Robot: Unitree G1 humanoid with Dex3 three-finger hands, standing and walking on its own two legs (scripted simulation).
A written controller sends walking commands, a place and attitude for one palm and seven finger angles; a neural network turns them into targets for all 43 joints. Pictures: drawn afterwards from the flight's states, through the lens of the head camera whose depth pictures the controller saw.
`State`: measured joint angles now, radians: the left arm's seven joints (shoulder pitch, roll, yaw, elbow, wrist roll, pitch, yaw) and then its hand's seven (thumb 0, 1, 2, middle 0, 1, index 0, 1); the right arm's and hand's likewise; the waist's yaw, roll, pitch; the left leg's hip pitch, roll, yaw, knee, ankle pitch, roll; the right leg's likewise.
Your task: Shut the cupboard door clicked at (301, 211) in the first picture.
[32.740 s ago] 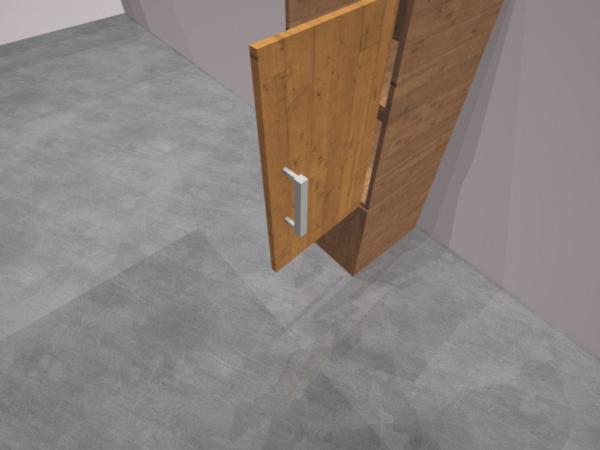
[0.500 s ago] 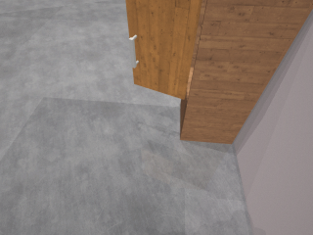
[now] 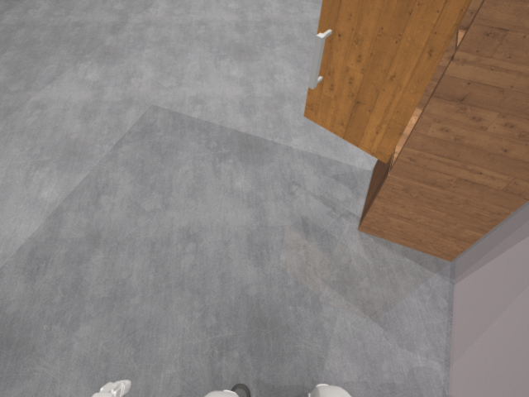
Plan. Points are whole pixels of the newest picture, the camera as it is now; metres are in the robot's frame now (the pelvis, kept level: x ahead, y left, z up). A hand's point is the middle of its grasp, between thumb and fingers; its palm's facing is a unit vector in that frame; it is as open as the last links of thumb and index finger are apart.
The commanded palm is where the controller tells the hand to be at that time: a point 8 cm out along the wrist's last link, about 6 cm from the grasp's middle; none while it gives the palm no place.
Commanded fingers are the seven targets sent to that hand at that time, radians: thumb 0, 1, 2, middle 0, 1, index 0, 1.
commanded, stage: walk to a spot facing it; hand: left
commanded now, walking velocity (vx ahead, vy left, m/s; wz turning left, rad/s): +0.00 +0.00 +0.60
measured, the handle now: (320, 60) +1.01 -0.14 -0.09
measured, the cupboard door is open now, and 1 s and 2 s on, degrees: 71 71 71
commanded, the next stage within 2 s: turn to face it in 1.22 s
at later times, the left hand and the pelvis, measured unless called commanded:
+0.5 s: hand out of the picture -0.04 +0.16 -0.17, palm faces +0.43 -0.87 -0.23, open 7.4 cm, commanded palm none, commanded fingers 0.00 0.90 0.90 -0.20 -0.30 -0.20 -0.30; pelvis +0.05 -0.01 -0.01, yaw +23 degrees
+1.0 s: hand (117, 341) +0.22 +0.27 -0.16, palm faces +0.56 -0.79 -0.26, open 7.4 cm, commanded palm none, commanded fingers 0.00 0.90 0.90 -0.20 -0.30 -0.20 -0.30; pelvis +0.24 +0.05 -0.02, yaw +35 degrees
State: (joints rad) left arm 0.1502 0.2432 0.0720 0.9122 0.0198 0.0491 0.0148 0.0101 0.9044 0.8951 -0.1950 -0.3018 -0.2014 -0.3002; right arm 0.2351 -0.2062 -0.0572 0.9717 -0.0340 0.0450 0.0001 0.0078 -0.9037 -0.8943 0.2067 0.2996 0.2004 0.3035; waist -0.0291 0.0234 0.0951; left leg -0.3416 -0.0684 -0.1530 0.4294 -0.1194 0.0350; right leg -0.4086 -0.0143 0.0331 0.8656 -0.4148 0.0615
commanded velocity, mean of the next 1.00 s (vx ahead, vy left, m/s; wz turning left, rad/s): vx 0.30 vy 0.00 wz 0.51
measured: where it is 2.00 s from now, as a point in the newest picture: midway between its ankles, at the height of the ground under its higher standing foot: (211, 325)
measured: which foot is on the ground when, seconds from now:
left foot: down 0.00-0.10, up 0.12-0.52, down 0.54-0.92, up 0.94-1.00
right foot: up 0.00-0.08, down 0.10-0.54, up 0.56-0.90, down 0.92-1.00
